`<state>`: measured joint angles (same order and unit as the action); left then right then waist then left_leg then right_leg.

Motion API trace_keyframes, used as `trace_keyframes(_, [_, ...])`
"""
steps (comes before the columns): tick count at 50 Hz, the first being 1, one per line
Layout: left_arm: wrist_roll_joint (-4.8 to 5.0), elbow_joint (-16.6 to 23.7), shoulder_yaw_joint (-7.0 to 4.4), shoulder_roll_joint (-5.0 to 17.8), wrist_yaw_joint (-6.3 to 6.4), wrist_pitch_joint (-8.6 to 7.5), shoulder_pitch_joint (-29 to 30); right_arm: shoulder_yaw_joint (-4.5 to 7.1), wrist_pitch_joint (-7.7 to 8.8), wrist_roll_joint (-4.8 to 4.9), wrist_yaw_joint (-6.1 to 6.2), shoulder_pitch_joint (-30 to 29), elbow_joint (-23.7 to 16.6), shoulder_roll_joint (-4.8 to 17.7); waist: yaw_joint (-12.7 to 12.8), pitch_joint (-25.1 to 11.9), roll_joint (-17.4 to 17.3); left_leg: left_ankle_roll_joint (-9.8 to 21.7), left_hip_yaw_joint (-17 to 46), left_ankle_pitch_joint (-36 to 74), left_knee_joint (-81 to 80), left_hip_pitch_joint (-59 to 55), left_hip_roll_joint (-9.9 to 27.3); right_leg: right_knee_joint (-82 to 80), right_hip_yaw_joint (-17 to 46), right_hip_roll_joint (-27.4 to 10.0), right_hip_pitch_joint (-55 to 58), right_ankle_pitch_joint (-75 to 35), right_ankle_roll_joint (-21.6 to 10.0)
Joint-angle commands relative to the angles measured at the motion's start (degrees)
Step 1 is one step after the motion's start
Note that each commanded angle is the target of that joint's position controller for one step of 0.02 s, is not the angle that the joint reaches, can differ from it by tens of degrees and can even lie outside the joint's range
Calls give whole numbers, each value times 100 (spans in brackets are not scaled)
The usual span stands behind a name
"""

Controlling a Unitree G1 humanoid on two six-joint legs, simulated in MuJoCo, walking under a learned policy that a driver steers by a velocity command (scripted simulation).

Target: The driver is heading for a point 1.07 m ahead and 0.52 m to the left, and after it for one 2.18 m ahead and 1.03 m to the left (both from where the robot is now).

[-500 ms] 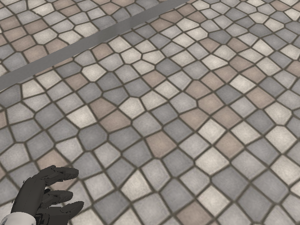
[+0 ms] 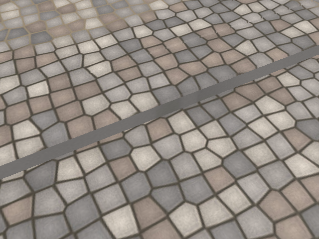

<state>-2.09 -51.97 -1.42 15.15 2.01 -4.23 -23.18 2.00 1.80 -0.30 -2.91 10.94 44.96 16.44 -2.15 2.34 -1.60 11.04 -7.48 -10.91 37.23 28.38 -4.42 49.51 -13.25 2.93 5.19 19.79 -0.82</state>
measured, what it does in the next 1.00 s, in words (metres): walks ahead, turning left: right foot, then left foot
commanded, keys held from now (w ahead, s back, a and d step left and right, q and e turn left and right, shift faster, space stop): w+q+shift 0.98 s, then w+shift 0.02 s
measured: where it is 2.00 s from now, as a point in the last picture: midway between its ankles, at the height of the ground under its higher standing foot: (37, 97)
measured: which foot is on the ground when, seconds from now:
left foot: down 0.00-0.40, up 0.42-0.82, down 0.84-1.00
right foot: up 0.00-0.36, down 0.38-0.82, up 0.84-1.00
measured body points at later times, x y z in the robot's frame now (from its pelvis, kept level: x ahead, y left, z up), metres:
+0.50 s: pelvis +0.46 -0.01 +0.02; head +0.49 +0.00 +0.47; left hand +0.50 +0.31 -0.06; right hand +0.67 -0.26 -0.09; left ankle +0.28 +0.02 -0.59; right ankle +0.56 -0.11 -0.70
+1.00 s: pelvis +0.82 +0.24 +0.02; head +0.85 +0.25 +0.47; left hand +0.74 +0.52 -0.06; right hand +1.08 +0.09 -0.11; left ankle +0.80 +0.23 -0.70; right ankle +0.93 +0.12 -0.54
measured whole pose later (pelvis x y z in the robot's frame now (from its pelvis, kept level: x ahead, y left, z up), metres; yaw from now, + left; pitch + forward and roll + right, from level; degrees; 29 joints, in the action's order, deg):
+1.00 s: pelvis +0.82 +0.24 +0.02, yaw +57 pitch +1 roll +2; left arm -4.3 -34.3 1.7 11.3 0.2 -3.9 -8.3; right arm 3.3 0.9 -1.2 0.5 23.5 45.6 19.2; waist -0.9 1.5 -0.6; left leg 11.4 1.5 -16.1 30.1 14.5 -13.9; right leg 93.4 5.3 -5.9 -40.9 26.1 2.5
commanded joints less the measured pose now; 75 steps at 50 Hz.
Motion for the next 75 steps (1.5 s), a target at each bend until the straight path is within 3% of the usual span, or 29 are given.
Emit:
trace_keyframes(1, [58,1654,100,121,-146,-298,1007,495,-158,-79,181,2040,415,1565,-361,-1471,-1399,1879,4602,-423,-1107,-5006,1619,5330,1782,237,-5658,1001,141])
trace_keyframes(4, [-167,1649,122,602,-219,-393,1368,370,-73,-78,255,1354,208,855,202,18,818,1113,4574,-1802,-2647,-2430,1536,3353,1957,-582,-5203,30,47])
trace_keyframes(9, [-134,2107,271,464,-308,28,2201,373,280,3,243,1126,35,997,282,580,402,801,2918,37,-3072,-155,483,545,1394,-947,-3732,-1028,477])
trace_keyframes(15, [70,2406,277,455,-305,-52,2921,545,261,65,197,1462,3,1186,-339,31,-216,164,2915,2137,-2370,-1738,501,-1848,1334,-439,-2925,-2465,292])
trace_keyframes(17, [68,2207,110,827,-209,-103,2231,592,273,16,233,1291,-79,1353,14,-509,-225,-104,2981,3484,-1349,-2224,535,-2101,1406,-182,-2004,-1802,190])
trace_keyframes(19, [39,1684,-176,1362,-28,-161,-22,590,343,-56,201,685,-252,1415,1280,-1697,-97,-332,2728,3207,1263,-1343,240,-1751,1697,-645,455,-721,-4])
trace_keyframes(20, [-197,1513,-325,1779,74,-177,-1055,342,411,0,216,641,-495,494,1461,-2410,1163,-310,2179,-192,3242,-8,-221,-2114,3419,-2149,1829,1626,-178])
trace_keyframes(21, [-254,1569,-417,2123,-6,-132,-331,162,379,251,188,1291,-857,190,599,-2878,2941,-403,1671,-1791,4378,1327,-368,-3474,6695,-3170,2092,2657,-702])
trace_keyframes(24, [-143,1567,-205,764,-101,-55,640,220,123,-115,105,225,-617,788,598,-796,381,-467,1263,-500,4076,1614,611,-3479,4051,-2296,-73,1195,-589])
trace_keyframes(28, [64,877,-123,429,-209,-250,121,56,-142,-192,-116,-320,-1042,313,297,-186,684,-565,1162,-301,3812,1812,1028,-3747,2151,-1945,-772,-1258,-311])
trace_keyframes(35, [34,613,-194,831,-209,-390,177,-142,-132,-162,-293,-1639,-1557,280,205,509,339,-365,-2,1193,1132,831,661,-4273,-98,-1348,-1188,-4162,64])
trace_keyframes(39, [-4,620,-321,1399,-9,-159,-7,-19,-109,-160,-152,-392,-1147,607,-585,-497,902,76,-404,441,870,-934,-113,-2007,-220,-1682,-356,-8608,204])
trace_keyframes(41, [15,952,-356,1449,-55,6,660,312,-43,-159,50,1863,-429,1099,-1554,-1290,571,503,228,424,-83,-3669,-160,1276,-26,-1621,-1793,-7126,12])
trace_keyframes(42, [-46,1081,-281,965,-193,8,924,520,-119,40,197,1571,-316,1454,-1128,-732,-766,610,1244,619,-427,-4379,323,3552,-11,-363,-3714,-418,137])
trace_keyframes(43, [2,1750,-149,625,-152,-88,254,614,-221,-200,197,1063,-663,2160,-211,-1603,-1048,1685,3976,2026,-584,-5592,1640,5233,925,-161,-5418,841,344])
trace_keyframes(44, [-9,1977,-92,838,-148,-248,708,660,-279,-195,296,1328,-836,2014,-606,-2188,-227,1932,5194,-87,-1774,-5656,1984,5176,1800,-321,-5898,462,310])
trace_keyframes(46, [-106,2020,-26,739,-161,-291,1136,491,-171,-152,378,1154,-556,1352,-94,-541,598,1409,4743,-708,-2361,-3810,1654,4588,1745,-735,-6066,355,259])
trace_keyframes(49, [-296,2172,124,381,-170,82,1205,279,132,-38,407,1071,-444,917,449,86,610,1130,3831,70,-2390,-1704,1059,4699,1595,-968,-5889,811,401])
trace_keyframes(53, [-229,3168,435,-193,-57,207,2659,235,384,-90,374,1010,-186,991,500,487,477,762,3340,-762,-3063,-342,902,4643,1393,-1085,-6837,1147,168])
trace_keyframes(58, [-89,2663,272,-55,-153,290,1684,325,464,111,282,1240,-27,1316,554,-897,20,322,1755,6238,-2553,-1026,708,1632,476,-275,-2442,-416,-277])
trace_keyframes(60, [79,2255,55,340,-125,235,167,448,391,17,287,1138,39,1459,1325,-1552,-592,-55,1680,8609,-185,-2610,1046,573,438,55,-2045,-234,-420])
trace_keyframes(61, [69,1943,-97,710,-116,129,-633,489,430,7,268,771,-79,1359,1758,-1700,-277,-352,1527,7549,1678,-2454,696,-498,898,17,-1375,-701,-637])
trace_keyframes(62, [-56,1607,-270,1425,-102,53,-922,307,500,103,219,1088,-442,365,1260,-1979,1851,-889,1371,1101,4609,-626,-596,-1504,4073,-1579,-197,-2893,-1541])
trace_keyframes(63, [81,1523,-342,1454,-145,138,-347,178,539,-131,181,1838,-476,150,603,-2435,2297,-860,1848,-857,6064,415,-1099,-2481,6701,-2128,100,-4826,-2140])
trace_keyframes(64, [-65,1456,-63,997,-589,79,-942,207,282,-215,-381,1817,-532,420,738,-1730,727,-1047,2910,-138,7495,1685,-1099,-2246,6605,-2212,-37,-4457,-2670])
trace_keyframes(65, [-48,1171,-138,769,-716,-36,-280,230,262,-226,-373,681,-958,910,636,-980,14,-1180,2414,-703,7289,2676,-538,-1759,5367,-2054,-360,-4253,-2371])
trace_keyframes(68, [18,621,172,-133,-442,-247,790,-415,218,-633,62,152,-1726,-76,-163,-1097,233,-1109,1631,-1483,5249,2199,542,-2254,3402,-1205,-1929,-4622,-1619])
trace_keyframes(72, [-63,1099,-187,877,-448,-638,1404,-246,343,-184,134,435,-1654,524,-312,-1042,374,-1933,889,-683,2961,-86,733,-2963,2605,-396,-3522,-4896,-1338])
trace_keyframes(75, [27,1111,-401,1197,-537,-680,724,-273,135,-136,39,-325,-1723,331,94,-674,425,-1913,786,-69,1207,-575,387,-2913,2565,-207,-3020,-4887,-1065])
